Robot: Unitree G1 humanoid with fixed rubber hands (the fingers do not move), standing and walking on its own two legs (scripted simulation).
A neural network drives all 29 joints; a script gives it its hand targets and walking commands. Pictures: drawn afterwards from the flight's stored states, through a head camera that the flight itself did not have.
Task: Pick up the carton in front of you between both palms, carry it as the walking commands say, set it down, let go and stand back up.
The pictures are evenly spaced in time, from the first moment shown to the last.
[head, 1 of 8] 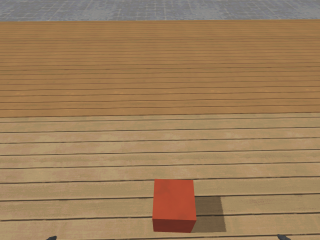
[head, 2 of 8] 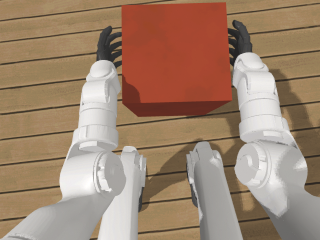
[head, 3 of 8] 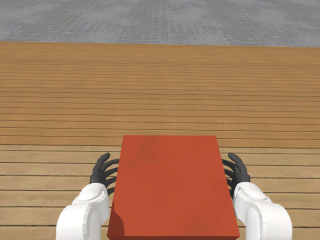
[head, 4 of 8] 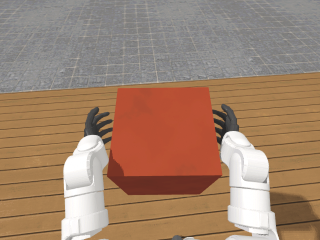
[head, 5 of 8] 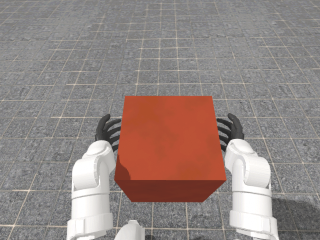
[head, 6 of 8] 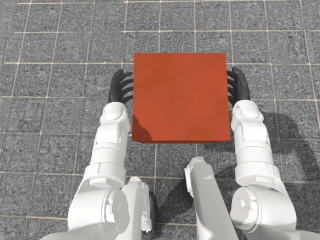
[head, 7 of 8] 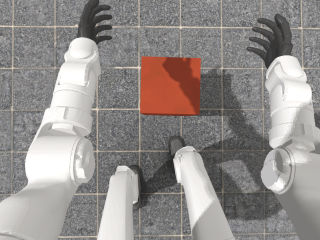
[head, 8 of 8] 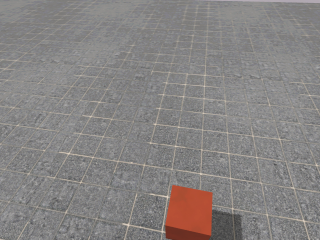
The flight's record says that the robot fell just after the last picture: no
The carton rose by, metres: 0.68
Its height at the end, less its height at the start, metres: -0.33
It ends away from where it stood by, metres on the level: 4.70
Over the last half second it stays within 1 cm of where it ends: yes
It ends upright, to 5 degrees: yes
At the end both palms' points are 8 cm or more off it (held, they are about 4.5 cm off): yes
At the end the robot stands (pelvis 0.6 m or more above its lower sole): yes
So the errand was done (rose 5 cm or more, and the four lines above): yes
